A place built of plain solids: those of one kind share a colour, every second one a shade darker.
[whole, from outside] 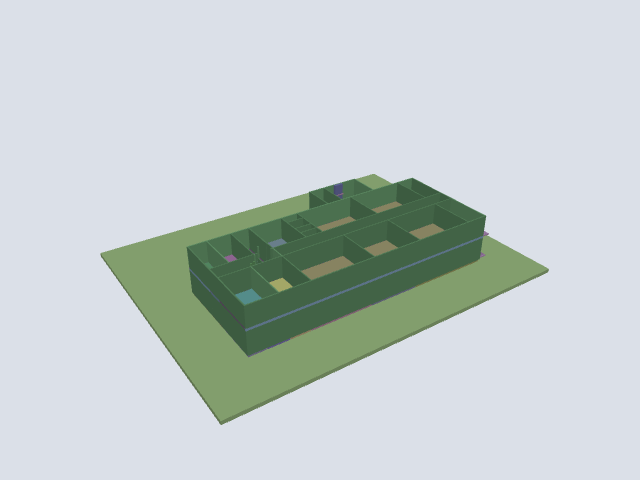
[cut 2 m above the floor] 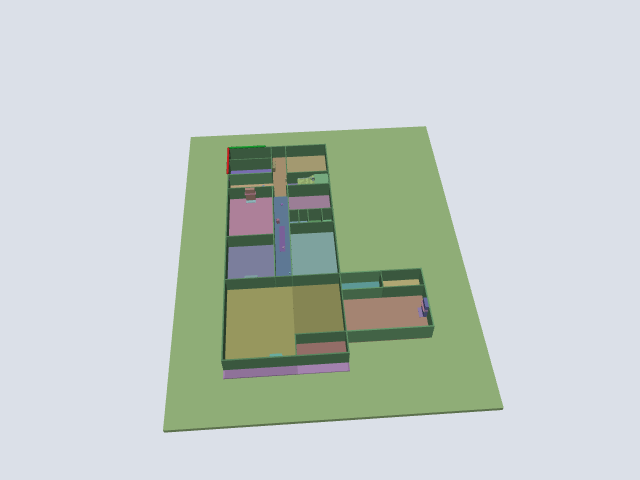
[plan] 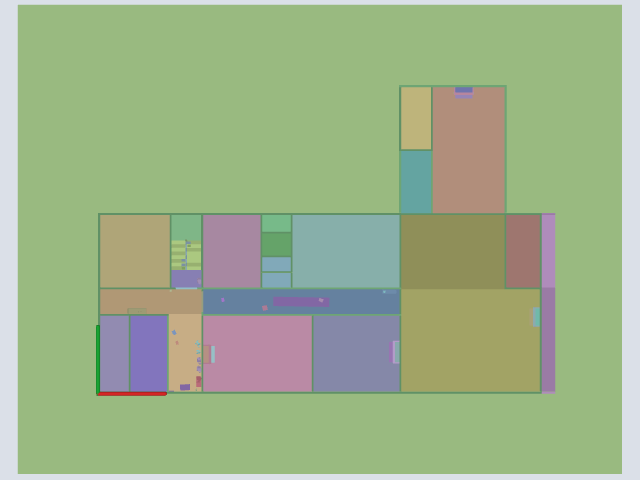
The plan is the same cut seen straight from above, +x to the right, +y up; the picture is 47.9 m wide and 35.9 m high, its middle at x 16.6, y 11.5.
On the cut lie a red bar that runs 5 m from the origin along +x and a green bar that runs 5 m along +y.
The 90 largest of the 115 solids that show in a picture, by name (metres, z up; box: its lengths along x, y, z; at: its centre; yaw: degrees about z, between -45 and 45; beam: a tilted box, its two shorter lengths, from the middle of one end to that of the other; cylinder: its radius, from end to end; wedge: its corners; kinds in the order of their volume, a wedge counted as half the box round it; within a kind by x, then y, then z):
{
 "under_1": {"box": [45.19, 35.09, 0.5], "at": [16.59, 11.54, -0.99]},
 "wall_1": {"box": [0.16, 5.67, 6.19], "at": [0.08, 3.0, 2.79]},
 "wall_2": {"box": [0.16, 1.86, 6.19], "at": [0.08, 6.89, 2.79]},
 "wall_3": {"box": [0.16, 5.42, 6.19], "at": [0.08, 10.66, 2.79]},
 "wall_4": {"box": [0.13, 5.67, 3.12], "at": [2.35, 3.0, 1.26]},
 "wall_5": {"box": [0.13, 5.42, 2.77], "at": [2.38, 10.66, 4.5]},
 "wall_6": {"box": [5.28, 0.13, 3.12], "at": [2.64, 5.89, 1.26]},
 "wall_7": {"box": [5.82, 0.13, 6.19], "at": [2.91, 7.88, 2.79]},
 "wall_8": {"box": [0.13, 5.67, 2.77], "at": [3.95, 3.0, 4.5]},
 "wall_9": {"box": [0.13, 5.67, 3.12], "at": [5.21, 3.0, 1.26]},
 "wall_10": {"box": [0.13, 5.42, 6.19], "at": [5.42, 10.66, 2.79]},
 "wall_11": {"box": [0.17, 4.12, 6.19], "at": [7.79, 11.31, 2.79]},
 "wall_12": {"box": [0.13, 5.67, 6.19], "at": [7.8, 3.0, 2.79]},
 "wall_13": {"box": [0.13, 1.3, 6.19], "at": [7.8, 8.6, 2.79]},
 "wall_14": {"box": [0.13, 1.64, 6.19], "at": [12.21, 11.16, 2.79]},
 "wall_15": {"box": [0.13, 1.26, 6.19], "at": [12.21, 12.74, 2.79]},
 "wall_16": {"box": [2.4, 0.13, 6.19], "at": [13.35, 9.11, 2.79]},
 "wall_17": {"box": [2.4, 0.13, 6.19], "at": [13.35, 10.28, 2.79]},
 "wall_18": {"box": [2.4, 0.13, 6.19], "at": [13.35, 12.04, 2.79]},
 "wall_19": {"box": [0.13, 1.64, 6.19], "at": [14.48, 11.16, 2.79]},
 "wall_20": {"box": [0.13, 1.26, 6.19], "at": [14.48, 12.74, 2.79]},
 "wall_21": {"box": [15.25, 0.13, 3.12], "at": [15.04, 7.88, 1.26]},
 "wall_22": {"box": [14.93, 0.13, 3.12], "at": [15.21, 5.89, 1.26]},
 "wall_23": {"box": [0.13, 5.67, 6.19], "at": [16.05, 3.0, 2.79]},
 "wall_24": {"box": [33.19, 0.16, 6.19], "at": [16.59, 0.08, 2.79]},
 "wall_25": {"box": [33.19, 0.13, 2.77], "at": [16.59, 5.89, 4.5]},
 "wall_26": {"box": [33.19, 0.13, 3.12], "at": [16.59, 13.44, 1.26]},
 "wall_27": {"box": [33.19, 0.16, 2.77], "at": [16.59, 13.45, 4.5]},
 "wall_28": {"box": [25.77, 0.13, 2.77], "at": [20.3, 7.88, 4.5]},
 "wall_29": {"box": [0.16, 4.62, 3.12], "at": [22.59, 15.84, 1.26]},
 "wall_30": {"box": [0.16, 4.65, 3.12], "at": [22.59, 20.61, 1.26]},
 "wall_31": {"box": [0.13, 5.67, 6.19], "at": [22.61, 3.0, 2.79]},
 "wall_32": {"box": [0.13, 5.42, 6.19], "at": [22.61, 10.66, 2.79]},
 "wall_33": {"box": [2.52, 0.13, 3.12], "at": [23.77, 18.21, 1.26]},
 "wall_34": {"box": [0.13, 4.65, 3.12], "at": [24.96, 15.82, 1.26]},
 "wall_35": {"box": [0.13, 4.65, 3.12], "at": [24.96, 20.61, 1.26]},
 "wall_36": {"box": [8.05, 0.16, 3.12], "at": [26.54, 23.01, 1.26]},
 "wall_37": {"box": [0.13, 5.67, 2.77], "at": [30.27, 3.0, 4.5]},
 "wall_38": {"box": [0.13, 5.42, 6.19], "at": [30.46, 10.66, 2.79]},
 "wall_39": {"box": [0.16, 9.4, 3.12], "at": [30.48, 18.23, 1.26]},
 "wall_40": {"box": [2.79, 0.13, 3.12], "at": [31.8, 7.88, 1.26]},
 "wall_41": {"box": [0.16, 5.67, 2.77], "at": [33.11, 3.0, 4.5]},
 "wall_42": {"box": [0.16, 7.66, 3.12], "at": [33.11, 3.99, 1.26]},
 "wall_43": {"box": [0.16, 5.42, 6.19], "at": [33.11, 10.66, 2.79]},
 "floor_dining_1": {"box": [7.73, 5.55, 0.65], "at": [26.54, 10.6, -0.33]},
 "floor_dining_2": {"box": [10.36, 7.66, 0.65], "at": [27.85, 3.99, -0.33]},
 "upper_floor_dorm_1": {"box": [8.12, 5.67, 0.16], "at": [11.93, 3.0, 3.04]},
 "upper_floor_dorm_2": {"box": [7.99, 5.42, 0.16], "at": [18.55, 10.66, 3.04]},
 "upper_floor_dorm_3": {"box": [6.42, 5.67, 0.16], "at": [19.33, 3.0, 3.04]},
 "upper_floor_dorm_4": {"box": [7.53, 5.67, 0.16], "at": [26.43, 3.0, 3.04]},
 "upper_floor_dorm_5": {"box": [7.73, 5.42, 0.16], "at": [26.54, 10.66, 3.04]},
 "floor_kitchen_1": {"box": [5.37, 9.43, 0.65], "at": [27.71, 18.21, -0.33]},
 "floor_smoking_1": {"box": [8.12, 5.67, 0.65], "at": [11.93, 3.0, -0.33]},
 "floor_bootroom_1": {"box": [7.99, 5.42, 0.65], "at": [18.55, 10.66, -0.33]},
 "floor_reading_1": {"box": [6.42, 5.67, 0.65], "at": [19.33, 3.0, -0.33]},
 "stair_1": {"box": [1.05, 2.21, 0.47], "at": [6.01, 10.36, -0.06]},
 "stair_2": {"box": [1.05, 1.66, 0.82], "at": [6.01, 10.63, 0.11]},
 "stair_3": {"box": [1.05, 1.38, 0.99], "at": [6.01, 10.77, 0.2]},
 "stair_4": {"box": [1.05, 1.11, 1.17], "at": [6.01, 10.91, 0.28]},
 "stair_5": {"box": [1.05, 0.83, 1.34], "at": [6.01, 11.05, 0.37]},
 "stair_6": {"box": [1.05, 0.28, 3.25], "at": [7.17, 9.39, 1.32]},
 "stair_7": {"box": [1.05, 0.55, 3.07], "at": [7.17, 9.53, 1.24]},
 "stair_8": {"box": [1.05, 1.38, 2.55], "at": [7.17, 9.94, 0.98]},
 "stair_9": {"box": [1.05, 1.66, 2.38], "at": [7.17, 10.08, 0.89]},
 "stair_10": {"box": [1.05, 1.94, 2.21], "at": [7.17, 10.22, 0.8]},
 "floor_hall_1": {"box": [7.58, 1.86, 0.65], "at": [3.95, 6.89, -0.33]},
 "floor_hall_2": {"box": [2.46, 5.8, 0.65], "at": [6.51, 3.06, -0.33]},
 "floor_disinfect_1": {"box": [5.2, 5.42, 0.65], "at": [2.76, 10.66, -0.33]},
 "floor_passage_1": {"box": [14.67, 1.86, 0.65], "at": [15.21, 6.89, -0.33]},
 "floor_washhouse_1": {"box": [4.28, 5.42, 0.5], "at": [10.01, 10.66, -0.4]},
 "floor_office_1": {"box": [2.73, 5.67, 0.65], "at": [3.79, 3.0, -0.33]},
 "floor_escape_1": {"box": [2.5, 5.42, 0.65], "at": [31.78, 10.66, -0.33]},
 "floor_baggage_1": {"box": [2.13, 5.67, 0.65], "at": [1.23, 3.0, -0.33]},
 "stair_landing_1": {"box": [2.21, 1.91, 1.86], "at": [6.59, 12.42, 0.63]},
 "floor_lockers_1": {"box": [2.23, 4.65, 0.65], "at": [23.79, 20.61, -0.33]},
 "floor_scullery_1": {"box": [2.23, 4.65, 0.65], "at": [23.79, 15.82, -0.33]},
 "upper_floor_washroom_1": {"box": [4.28, 5.42, 0.16], "at": [10.01, 10.66, 3.04]},
 "upper_floor_sup_bed_1": {"box": [3.73, 5.67, 0.16], "at": [2.02, 3.0, 3.04]},
 "upper_floor_sup_sit_1": {"box": [3.73, 5.67, 0.16], "at": [5.88, 3.0, 3.04]},
 "upper_floor_attendant_1": {"box": [2.91, 5.42, 0.16], "at": [3.9, 10.66, 3.04]},
 "floor_wc_1": {"box": [2.14, 1.09, 0.5], "at": [13.35, 8.49, -0.4]},
 "floor_wc_2": {"box": [2.14, 1.04, 0.5], "at": [13.35, 9.69, -0.4]},
 "floor_sfoot_1": {"box": [2.25, 1.3, 0.65], "at": [6.62, 8.6, -0.33]},
 "floor_footbath_1": {"box": [2.14, 1.64, 0.5], "at": [13.35, 11.16, -0.4]},
 "wall_band_1": {"box": [33.19, 0.16, 0.31], "at": [16.59, 0.08, 2.96]},
 "fixture_breast_smoking_1": {"box": [0.41, 1.26, 2.87], "at": [8.07, 2.95, 1.39]},
 "fixture_breast_kitchen_1": {"box": [1.3, 0.4, 2.87], "at": [27.36, 22.73, 1.39]},
 "fixture_breast_reading_1": {"box": [0.33, 1.51, 2.87], "at": [22.38, 3.11, 1.39]},
 "floor_urinals_1": {"box": [2.14, 1.26, 0.5], "at": [13.35, 12.74, -0.4]},
 "fixture_breast_dining_1": {"box": [0.31, 1.27, 2.87], "at": [32.87, 5.74, 1.39]}
}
